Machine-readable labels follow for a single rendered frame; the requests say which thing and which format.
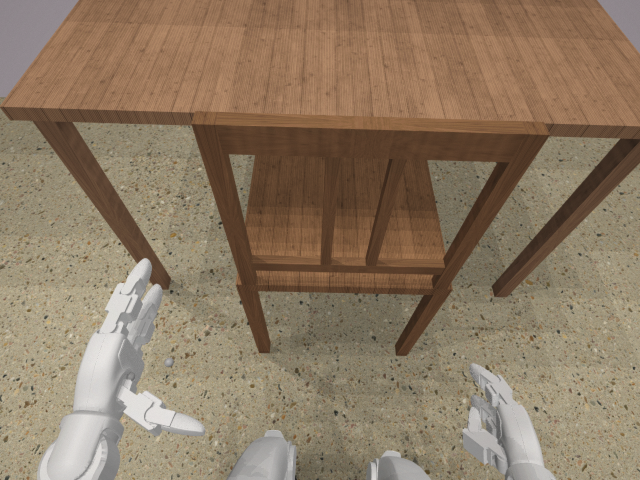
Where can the robot left hand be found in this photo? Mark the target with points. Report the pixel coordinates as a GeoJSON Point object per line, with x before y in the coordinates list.
{"type": "Point", "coordinates": [114, 351]}

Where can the robot left thigh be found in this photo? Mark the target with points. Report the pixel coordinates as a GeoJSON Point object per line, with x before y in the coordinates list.
{"type": "Point", "coordinates": [266, 458]}

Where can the robot right hand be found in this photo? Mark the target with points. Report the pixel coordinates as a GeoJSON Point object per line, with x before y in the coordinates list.
{"type": "Point", "coordinates": [510, 437]}

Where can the chair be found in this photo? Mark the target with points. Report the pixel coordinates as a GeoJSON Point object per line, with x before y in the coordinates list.
{"type": "Point", "coordinates": [345, 204]}

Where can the right robot shin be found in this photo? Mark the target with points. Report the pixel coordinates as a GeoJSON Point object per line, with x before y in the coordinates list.
{"type": "Point", "coordinates": [391, 453]}

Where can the table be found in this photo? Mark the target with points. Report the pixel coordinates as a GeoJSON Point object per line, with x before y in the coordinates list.
{"type": "Point", "coordinates": [562, 62]}

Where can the robot left forearm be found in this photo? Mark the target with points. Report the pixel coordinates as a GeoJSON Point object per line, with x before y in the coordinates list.
{"type": "Point", "coordinates": [86, 448]}

